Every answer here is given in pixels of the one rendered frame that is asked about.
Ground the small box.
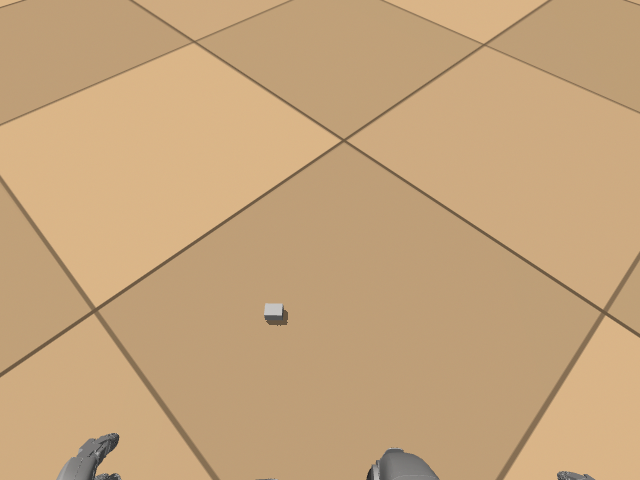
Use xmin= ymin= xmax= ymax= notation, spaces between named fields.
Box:
xmin=264 ymin=303 xmax=284 ymax=320

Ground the left robot hand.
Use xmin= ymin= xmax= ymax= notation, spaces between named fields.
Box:
xmin=56 ymin=433 xmax=121 ymax=480

